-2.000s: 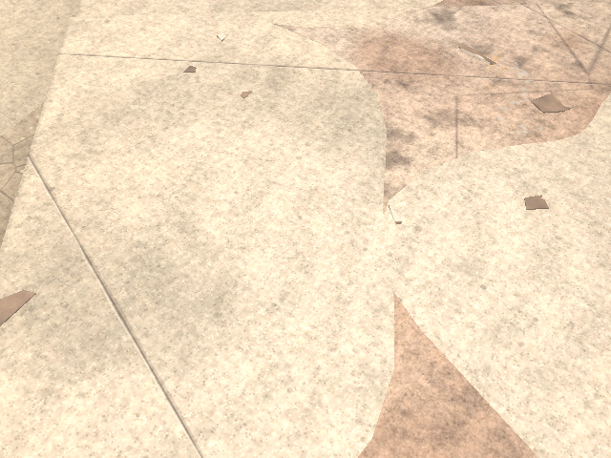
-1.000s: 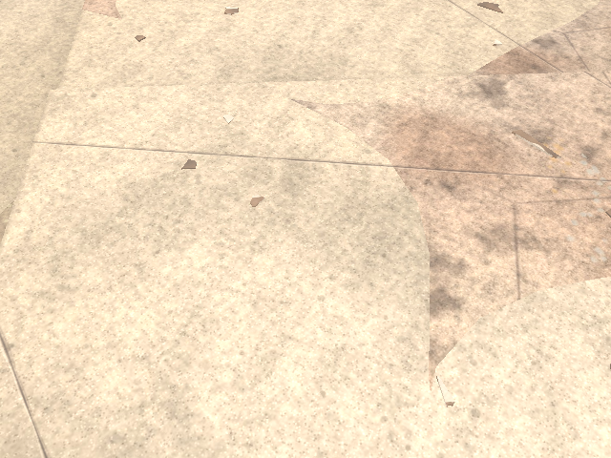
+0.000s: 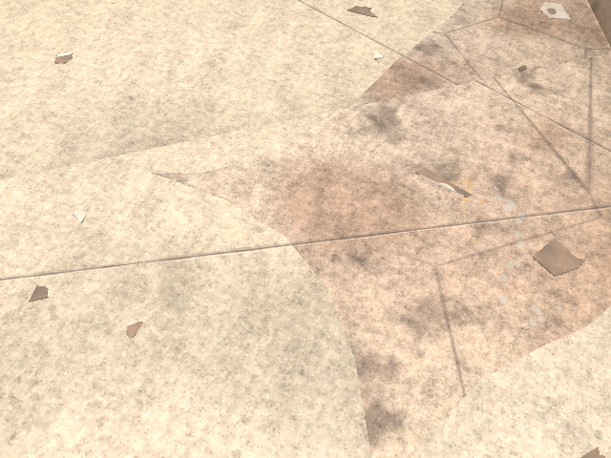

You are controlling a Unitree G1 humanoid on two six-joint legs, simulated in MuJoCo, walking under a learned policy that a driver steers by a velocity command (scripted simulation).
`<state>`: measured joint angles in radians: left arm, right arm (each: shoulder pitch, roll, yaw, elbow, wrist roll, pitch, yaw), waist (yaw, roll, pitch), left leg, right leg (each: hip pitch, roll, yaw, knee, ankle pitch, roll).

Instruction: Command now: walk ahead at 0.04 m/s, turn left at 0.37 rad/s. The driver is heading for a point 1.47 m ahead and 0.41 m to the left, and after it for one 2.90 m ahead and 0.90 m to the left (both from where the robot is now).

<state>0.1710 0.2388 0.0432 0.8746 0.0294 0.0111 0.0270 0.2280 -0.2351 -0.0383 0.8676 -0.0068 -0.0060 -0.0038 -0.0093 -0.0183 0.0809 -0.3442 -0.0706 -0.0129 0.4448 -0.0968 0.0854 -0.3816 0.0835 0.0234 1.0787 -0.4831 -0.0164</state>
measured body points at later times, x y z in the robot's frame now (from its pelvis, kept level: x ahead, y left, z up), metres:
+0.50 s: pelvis +0.00 -0.04 +0.01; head +0.03 -0.06 +0.46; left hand +0.00 +0.25 -0.09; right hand +0.18 -0.28 -0.13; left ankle -0.05 +0.07 -0.65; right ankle +0.01 -0.13 -0.74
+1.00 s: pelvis -0.04 -0.01 +0.01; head -0.02 +0.03 +0.46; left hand -0.11 +0.28 -0.13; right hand +0.22 -0.16 -0.09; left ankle -0.08 +0.05 -0.74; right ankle +0.04 -0.13 -0.67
